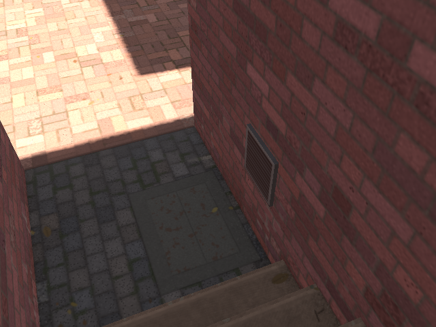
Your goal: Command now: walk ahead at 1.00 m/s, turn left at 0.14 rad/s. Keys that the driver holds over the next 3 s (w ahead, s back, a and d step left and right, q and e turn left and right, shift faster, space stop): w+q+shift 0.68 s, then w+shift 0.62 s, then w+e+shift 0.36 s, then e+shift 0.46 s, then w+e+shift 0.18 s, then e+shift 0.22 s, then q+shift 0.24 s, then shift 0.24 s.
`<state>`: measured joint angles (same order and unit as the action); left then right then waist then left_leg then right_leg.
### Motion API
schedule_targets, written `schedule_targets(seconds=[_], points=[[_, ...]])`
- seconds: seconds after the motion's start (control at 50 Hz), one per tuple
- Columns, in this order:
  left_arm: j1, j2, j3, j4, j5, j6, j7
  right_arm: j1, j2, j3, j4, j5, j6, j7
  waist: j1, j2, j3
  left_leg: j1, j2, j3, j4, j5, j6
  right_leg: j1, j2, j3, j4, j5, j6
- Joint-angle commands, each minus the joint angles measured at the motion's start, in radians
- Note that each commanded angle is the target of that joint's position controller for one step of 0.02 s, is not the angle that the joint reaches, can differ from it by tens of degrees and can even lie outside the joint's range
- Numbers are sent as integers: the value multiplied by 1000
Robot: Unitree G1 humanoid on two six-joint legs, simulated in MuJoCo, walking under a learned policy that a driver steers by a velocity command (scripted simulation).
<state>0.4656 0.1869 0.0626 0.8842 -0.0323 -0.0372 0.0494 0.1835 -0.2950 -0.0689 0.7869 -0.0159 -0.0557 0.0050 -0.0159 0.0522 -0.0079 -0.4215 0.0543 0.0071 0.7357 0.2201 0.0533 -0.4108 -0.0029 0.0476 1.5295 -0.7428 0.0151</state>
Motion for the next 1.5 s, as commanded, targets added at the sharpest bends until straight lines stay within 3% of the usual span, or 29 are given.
schedule_targets(seconds=[0.02,0.04,0.1,0.14,0.2,0.28,0.32,0.36,0.4,0.46,0.56,0.64,0.72,0.76,0.8,0.86,0.88,0.92,0.96,1.0,1.08,1.1,1.14,1.22,1.3,1.34,1.4,1.46,1.5], points=[[-461,-43,0,-200,27,-48,19,675,28,10,251,-20,10,31,-329,267,198,489,99,-87,-219,168,127,-674,209,39,1037,-121,-69],[-346,-144,-31,-291,13,-71,12,583,28,48,185,-51,-7,41,-121,456,171,499,37,-136,102,715,55,-862,266,177,1067,-166,-120],[-174,-85,-52,-286,-12,-75,-12,344,-59,16,145,38,-4,39,125,-66,61,323,231,-628,-101,-90,235,-936,-77,97,437,285,-125],[-437,58,-38,-354,-20,-36,-6,160,-22,37,46,-4,-38,-18,122,-275,176,-130,189,-794,-195,-355,243,-690,-109,136,-121,609,9],[-400,114,-3,-312,27,-51,-39,277,-66,4,99,32,-43,-56,58,-104,53,-107,33,-611,21,-473,246,-343,-79,169,-419,1101,6],[-623,18,-36,-430,18,-71,-87,381,33,4,167,61,1,-86,-96,-78,108,-124,-116,-458,122,-586,206,3,21,66,-977,1232,13],[-148,141,25,-288,4,-56,-85,161,-9,-16,146,28,16,-69,172,115,-43,-108,-115,-511,465,-392,185,309,-14,109,-745,1209,-27],[421,216,79,-58,7,-55,-74,66,68,-15,136,60,-6,-24,419,-84,-117,-328,-279,-364,1192,-416,43,831,-131,137,-962,1208,-52],[146,88,-6,-89,14,-61,-92,397,172,3,76,66,-12,-37,80,-509,-41,-699,-269,-342,1514,-1037,40,816,-281,296,-736,1686,-114],[-31,-102,-51,-44,17,-91,-134,260,148,6,-4,67,32,-55,-34,-25,7,-729,-55,-249,1236,-566,104,341,-283,308,-857,1022,-124],[-167,175,7,10,76,-75,-24,143,97,17,-57,24,59,-28,-82,-22,133,-576,34,-177,794,-245,-27,-126,-352,329,-885,704,-198],[-79,121,-22,43,47,-88,27,-71,32,3,-179,34,35,56,-8,-69,140,-278,-14,-152,187,473,45,-163,-193,5,-812,321,-74],[-195,169,-1,31,55,-71,-46,380,-135,-74,8,44,82,23,-128,-207,-13,388,-171,210,284,149,45,-179,-155,-219,-381,1006,-20],[-378,222,27,27,11,-85,-44,863,-137,-95,169,25,87,4,-443,80,53,778,-4,13,-220,149,224,-454,-48,-185,655,661,58],[-92,40,-16,-90,49,-130,-26,549,13,22,129,25,10,10,-29,388,148,647,14,-286,-53,554,218,-702,18,105,511,25,-33],[-87,127,8,-87,4,-104,-34,267,-13,8,24,37,8,11,101,-288,16,238,83,-352,-139,-114,244,-547,-77,48,5,482,-27],[-248,75,-14,-198,-7,-79,-25,32,-124,-12,-19,28,-7,-21,176,-86,132,-123,293,-642,-207,-181,338,-496,-161,96,-294,496,59],[-177,127,8,-141,7,-45,-22,194,-125,-15,37,-29,-36,-53,116,-179,38,-222,177,-614,-110,-261,325,-240,-89,106,-324,867,104],[-340,157,9,-213,38,-52,-43,183,-16,17,45,65,-60,-91,64,-98,80,-225,2,-393,-24,-609,226,-174,-97,130,-726,1271,74],[-366,107,7,-254,58,-33,-67,226,-55,19,77,38,-55,-94,27,-59,26,-337,-73,-254,0,-593,155,176,3,-18,-804,1319,35],[434,276,99,-8,54,-23,-68,-73,-92,4,29,-25,-13,-39,431,-40,-97,-314,-66,-211,818,278,74,685,26,-95,-729,888,-66],[716,193,66,112,54,-50,-71,-188,-45,-3,13,5,-30,-23,588,-293,11,-517,-227,-121,1509,-269,10,817,-68,-54,-1028,1094,-185],[579,63,-36,147,37,-61,-66,-126,139,63,-141,47,-79,-51,260,-649,253,-1164,-341,-165,1734,-1265,-43,907,-139,170,-853,1834,-297],[-409,234,1,-133,47,-38,-23,67,51,67,-111,21,-56,-21,-205,70,161,-173,117,-157,328,-352,-18,-414,-283,420,-1218,742,-331],[-130,151,-3,-37,-34,-66,-29,-94,-61,52,-97,-20,-17,-20,4,195,153,-157,100,-162,-37,129,-29,-18,-29,179,-993,470,-291],[104,109,-10,72,-2,-38,-50,-183,-32,47,-146,37,-19,-17,116,61,134,22,44,-116,-340,121,-50,142,53,187,-785,377,-231],[61,124,-25,91,19,-6,-72,333,-146,-24,8,22,-45,-15,-111,-93,-48,536,55,-80,-369,239,-82,78,115,164,-139,451,-163],[185,96,-32,-56,-19,-42,-59,535,-254,-33,66,-19,-55,4,-87,367,-303,1092,378,-515,48,537,122,-611,153,294,607,-54,-16],[-114,148,-14,-218,-32,-18,-39,347,-221,-44,53,-9,-62,-52,-63,-37,-258,885,463,-879,-349,-590,240,-787,54,271,457,343,-11]])
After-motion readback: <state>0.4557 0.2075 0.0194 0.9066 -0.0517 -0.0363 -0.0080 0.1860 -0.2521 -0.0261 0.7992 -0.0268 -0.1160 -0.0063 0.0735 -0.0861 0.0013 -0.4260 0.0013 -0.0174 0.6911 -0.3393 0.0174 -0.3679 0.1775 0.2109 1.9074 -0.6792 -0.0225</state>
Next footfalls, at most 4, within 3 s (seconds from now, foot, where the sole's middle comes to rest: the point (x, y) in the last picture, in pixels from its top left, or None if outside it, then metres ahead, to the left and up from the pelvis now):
0.02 left None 0.06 0.11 -0.82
0.36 right None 0.40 -0.09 -1.01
0.78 left None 0.54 0.24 -1.19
1.12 right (177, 321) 0.86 0.21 -1.38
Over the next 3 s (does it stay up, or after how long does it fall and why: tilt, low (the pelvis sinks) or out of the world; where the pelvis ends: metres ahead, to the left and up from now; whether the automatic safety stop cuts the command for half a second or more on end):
stays up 1.77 0.69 -0.81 its command is cut before an obstacle after 1.1 s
